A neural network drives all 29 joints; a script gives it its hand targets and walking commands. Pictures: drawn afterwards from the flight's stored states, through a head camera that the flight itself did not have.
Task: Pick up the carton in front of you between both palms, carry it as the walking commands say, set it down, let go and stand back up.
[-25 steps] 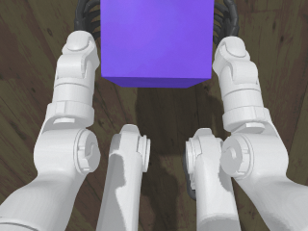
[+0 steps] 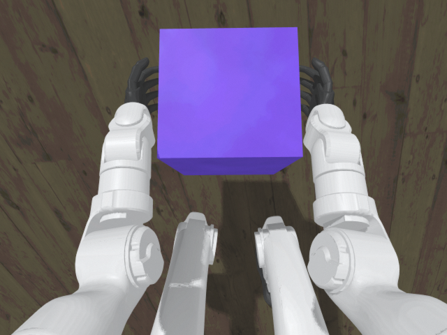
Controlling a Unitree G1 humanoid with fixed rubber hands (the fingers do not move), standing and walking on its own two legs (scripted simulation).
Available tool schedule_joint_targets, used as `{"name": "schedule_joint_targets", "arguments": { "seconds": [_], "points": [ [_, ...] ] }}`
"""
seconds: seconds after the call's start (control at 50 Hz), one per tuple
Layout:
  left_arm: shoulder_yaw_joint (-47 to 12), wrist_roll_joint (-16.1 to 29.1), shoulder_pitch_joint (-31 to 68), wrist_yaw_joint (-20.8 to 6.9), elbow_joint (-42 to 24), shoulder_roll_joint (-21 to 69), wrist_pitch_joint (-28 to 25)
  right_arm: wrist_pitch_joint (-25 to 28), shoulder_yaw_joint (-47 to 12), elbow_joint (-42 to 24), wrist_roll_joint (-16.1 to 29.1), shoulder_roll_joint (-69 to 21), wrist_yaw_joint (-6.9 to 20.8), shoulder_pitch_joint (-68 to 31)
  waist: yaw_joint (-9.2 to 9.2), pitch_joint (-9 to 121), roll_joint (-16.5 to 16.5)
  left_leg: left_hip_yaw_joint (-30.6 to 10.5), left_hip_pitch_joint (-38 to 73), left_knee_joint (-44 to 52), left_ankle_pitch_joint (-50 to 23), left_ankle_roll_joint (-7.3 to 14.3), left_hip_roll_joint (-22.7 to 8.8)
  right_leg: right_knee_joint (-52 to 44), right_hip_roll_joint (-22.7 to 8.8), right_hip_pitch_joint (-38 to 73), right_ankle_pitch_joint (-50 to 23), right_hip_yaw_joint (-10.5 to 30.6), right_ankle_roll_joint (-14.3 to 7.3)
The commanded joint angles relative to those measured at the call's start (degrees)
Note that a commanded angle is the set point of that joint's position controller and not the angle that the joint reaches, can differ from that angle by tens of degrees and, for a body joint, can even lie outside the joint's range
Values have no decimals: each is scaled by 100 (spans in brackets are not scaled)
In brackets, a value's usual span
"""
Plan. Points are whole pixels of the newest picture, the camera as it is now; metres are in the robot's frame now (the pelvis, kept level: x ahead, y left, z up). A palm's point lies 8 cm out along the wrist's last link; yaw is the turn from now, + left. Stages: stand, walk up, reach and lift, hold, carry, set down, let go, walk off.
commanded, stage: reach and lift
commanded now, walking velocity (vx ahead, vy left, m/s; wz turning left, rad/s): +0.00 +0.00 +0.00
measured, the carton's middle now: (228, 117) +0.49 +0.03 -0.12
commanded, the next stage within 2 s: none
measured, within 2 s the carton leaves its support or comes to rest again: neither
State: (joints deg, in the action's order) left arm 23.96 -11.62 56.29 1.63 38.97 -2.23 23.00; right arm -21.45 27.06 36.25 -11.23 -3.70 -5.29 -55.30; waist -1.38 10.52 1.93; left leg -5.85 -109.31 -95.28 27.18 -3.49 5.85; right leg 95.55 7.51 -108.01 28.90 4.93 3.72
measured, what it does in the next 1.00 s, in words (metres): rises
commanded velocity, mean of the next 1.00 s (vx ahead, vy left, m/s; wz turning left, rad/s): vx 0.00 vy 0.00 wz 0.00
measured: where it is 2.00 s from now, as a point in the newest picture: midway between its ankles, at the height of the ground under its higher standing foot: (230, 280)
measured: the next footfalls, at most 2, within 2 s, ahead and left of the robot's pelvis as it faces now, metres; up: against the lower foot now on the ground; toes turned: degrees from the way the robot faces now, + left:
none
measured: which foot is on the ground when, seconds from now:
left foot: down 0.00-1.00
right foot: down 0.00-1.00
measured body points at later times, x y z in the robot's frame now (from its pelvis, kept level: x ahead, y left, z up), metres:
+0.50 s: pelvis +0.05 +0.00 +0.15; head +0.18 +0.01 +0.58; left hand +0.44 +0.17 +0.10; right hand +0.45 -0.13 +0.11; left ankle +0.11 +0.13 -0.49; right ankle +0.10 -0.13 -0.49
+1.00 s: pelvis +0.10 +0.00 +0.25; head +0.08 +0.00 +0.70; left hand +0.40 +0.16 +0.25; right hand +0.41 -0.15 +0.25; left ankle +0.11 +0.13 -0.49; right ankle +0.10 -0.13 -0.49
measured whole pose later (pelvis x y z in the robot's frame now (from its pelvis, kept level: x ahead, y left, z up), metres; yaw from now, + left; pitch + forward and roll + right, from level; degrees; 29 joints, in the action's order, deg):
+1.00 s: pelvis +0.10 +0.00 +0.25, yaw +1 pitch +4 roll +0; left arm 14.2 -12.6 13.7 2.6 23.4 8.5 29.6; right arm -28.4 14.7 23.5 -12.3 -8.4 -1.7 -13.9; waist -0.1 7.1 0.3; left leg -7.9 -18.8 -29.4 14.1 -0.7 3.0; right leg 29.7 3.2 -17.7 15.3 8.6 0.6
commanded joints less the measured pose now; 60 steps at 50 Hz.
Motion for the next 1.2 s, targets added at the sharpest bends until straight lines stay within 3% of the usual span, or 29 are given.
{"name": "schedule_joint_targets", "arguments": {
  "seconds": [0.0,0.34,0.58,0.74,0.9,0.96,1.06,1.18],
  "points": [
    [-3179,1105,3474,-1564,-83,6379,-122,34,-3396,205,1030,-6204,1497,-3653,-147,5893,-248,992,4048,1274,-1304,137,342,-1277,369,3266,-1080,-881,-159],
    [-3297,855,1536,-1438,31,6681,-425,317,-3562,332,803,-6329,1480,-1593,-16,4224,-228,564,5832,3122,-1450,217,282,-3205,219,5077,-1283,-426,-222],
    [-3652,762,130,-1372,-318,6776,-494,355,-3907,34,678,-6322,1580,-125,29,3206,-232,252,7648,4632,-2180,284,130,-4719,20,6853,-2044,-121,-280],
    [-4019,850,-756,-1369,-726,6794,-259,96,-4222,-332,704,-6255,1677,788,82,2445,-227,97,8908,5694,-2853,291,21,-5777,-94,8172,-2758,-2,-285],
    [-4398,1030,-1350,-1419,-1455,6747,359,-534,-4579,-928,901,-6276,1799,1471,117,1533,-214,74,9989,6661,-3138,260,-53,-6750,-179,9398,-3160,42,-293],
    [-4448,1077,-1483,-1436,-1727,6664,658,-826,-4630,-1160,949,-6224,1835,1628,118,1098,-187,98,10263,6977,-3045,256,-51,-7067,-212,9719,-3113,28,-284],
    [-4016,904,-1542,-1498,-1618,6519,1013,-1187,-4249,-1128,789,-6030,1900,1612,106,177,-136,147,10255,7312,-2230,283,-53,-7428,-272,9728,-2315,-2,-304],
    [-3790,813,-772,-1616,-1530,6629,1024,-1201,-3962,-974,705,-6162,1997,935,148,74,-136,210,10169,7258,-1614,337,-87,-7388,-300,9647,-1732,-39,-338]
  ]
}}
